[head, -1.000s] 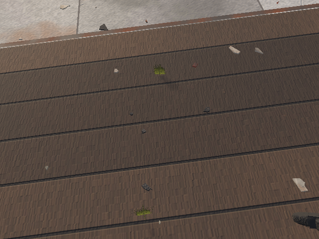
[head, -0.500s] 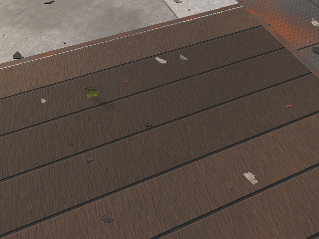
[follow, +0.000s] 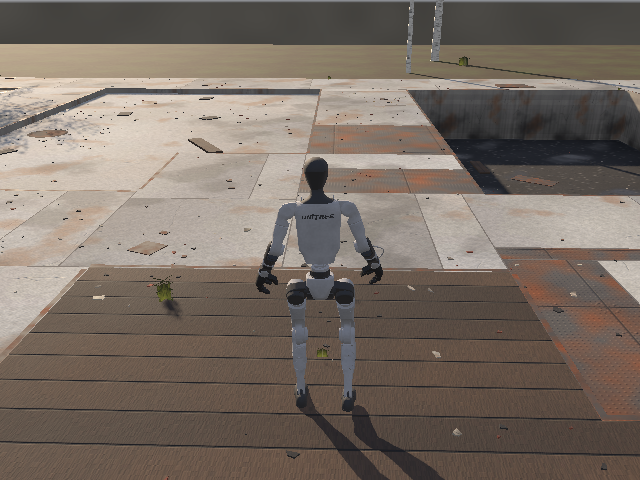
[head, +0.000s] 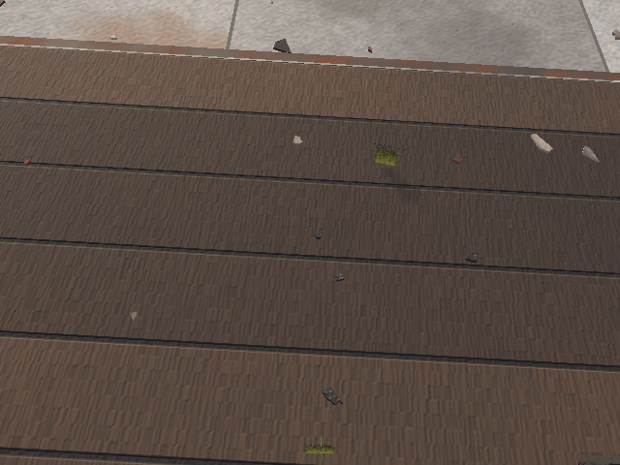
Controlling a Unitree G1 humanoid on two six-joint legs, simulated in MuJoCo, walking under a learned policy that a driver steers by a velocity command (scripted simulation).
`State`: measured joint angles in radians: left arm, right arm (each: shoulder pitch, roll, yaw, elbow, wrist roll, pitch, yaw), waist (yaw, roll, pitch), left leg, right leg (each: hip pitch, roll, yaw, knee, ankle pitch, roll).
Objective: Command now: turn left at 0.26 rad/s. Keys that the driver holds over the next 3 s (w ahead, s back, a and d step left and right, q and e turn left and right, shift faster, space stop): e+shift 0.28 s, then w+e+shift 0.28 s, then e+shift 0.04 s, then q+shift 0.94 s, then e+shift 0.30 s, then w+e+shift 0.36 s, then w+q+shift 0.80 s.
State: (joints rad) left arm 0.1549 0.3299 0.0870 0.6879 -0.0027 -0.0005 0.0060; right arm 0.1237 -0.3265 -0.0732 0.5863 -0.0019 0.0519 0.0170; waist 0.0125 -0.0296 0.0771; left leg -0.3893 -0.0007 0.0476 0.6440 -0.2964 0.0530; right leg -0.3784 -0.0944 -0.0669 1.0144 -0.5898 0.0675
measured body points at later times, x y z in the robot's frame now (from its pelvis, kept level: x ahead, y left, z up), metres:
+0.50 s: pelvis +0.07 -0.04 +0.01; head +0.08 -0.08 +0.46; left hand +0.29 +0.19 -0.06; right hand +0.08 -0.37 -0.11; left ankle +0.02 +0.10 -0.72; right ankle +0.01 -0.15 -0.71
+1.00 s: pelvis +0.29 -0.19 -0.02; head +0.33 -0.21 +0.43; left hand +0.52 +0.01 -0.11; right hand +0.33 -0.50 -0.12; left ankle +0.44 -0.20 -0.72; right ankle +0.07 -0.22 -0.61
